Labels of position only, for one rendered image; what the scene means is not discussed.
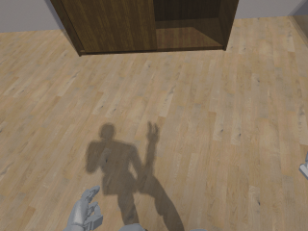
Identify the right robot hand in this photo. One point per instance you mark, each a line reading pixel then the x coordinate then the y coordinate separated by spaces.
pixel 304 168

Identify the left robot hand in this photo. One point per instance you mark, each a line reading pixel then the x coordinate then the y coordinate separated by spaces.
pixel 81 213

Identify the wardrobe door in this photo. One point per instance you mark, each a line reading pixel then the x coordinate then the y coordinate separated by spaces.
pixel 61 5
pixel 113 25

